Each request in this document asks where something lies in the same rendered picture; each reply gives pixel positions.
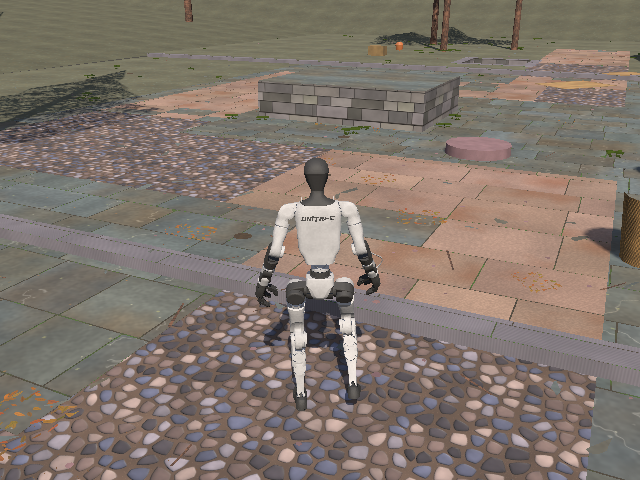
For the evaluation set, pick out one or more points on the robot right thigh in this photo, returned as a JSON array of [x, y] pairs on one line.
[[344, 293]]

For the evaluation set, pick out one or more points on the right robot hand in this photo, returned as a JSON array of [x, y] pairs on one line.
[[366, 280]]

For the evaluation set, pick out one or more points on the left robot hand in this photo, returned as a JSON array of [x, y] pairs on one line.
[[261, 291]]

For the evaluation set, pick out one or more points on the left robot upper arm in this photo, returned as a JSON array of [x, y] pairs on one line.
[[286, 212]]

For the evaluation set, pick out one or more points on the right robot forearm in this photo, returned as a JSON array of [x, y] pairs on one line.
[[368, 263]]

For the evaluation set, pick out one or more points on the right robot upper arm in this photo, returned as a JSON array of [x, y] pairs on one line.
[[350, 211]]

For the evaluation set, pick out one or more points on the right robot foot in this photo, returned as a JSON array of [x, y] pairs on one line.
[[354, 391]]

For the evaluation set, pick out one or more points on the left robot forearm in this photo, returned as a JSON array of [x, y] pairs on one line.
[[268, 268]]

